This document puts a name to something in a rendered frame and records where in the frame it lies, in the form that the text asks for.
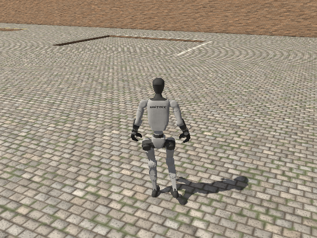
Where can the left robot upper arm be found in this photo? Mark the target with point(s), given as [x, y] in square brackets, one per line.
[140, 111]

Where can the robot left hand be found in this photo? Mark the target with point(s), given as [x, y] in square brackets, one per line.
[133, 136]

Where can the right robot upper arm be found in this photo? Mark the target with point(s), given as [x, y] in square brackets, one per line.
[177, 112]

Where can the left robot forearm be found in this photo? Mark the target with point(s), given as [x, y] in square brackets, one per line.
[135, 128]

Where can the robot right hand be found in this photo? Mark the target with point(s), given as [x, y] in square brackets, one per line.
[187, 137]

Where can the right robot forearm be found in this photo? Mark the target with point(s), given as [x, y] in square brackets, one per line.
[184, 128]

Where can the left robot foot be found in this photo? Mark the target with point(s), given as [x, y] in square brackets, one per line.
[155, 193]

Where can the robot left shin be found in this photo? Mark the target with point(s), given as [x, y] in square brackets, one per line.
[153, 176]

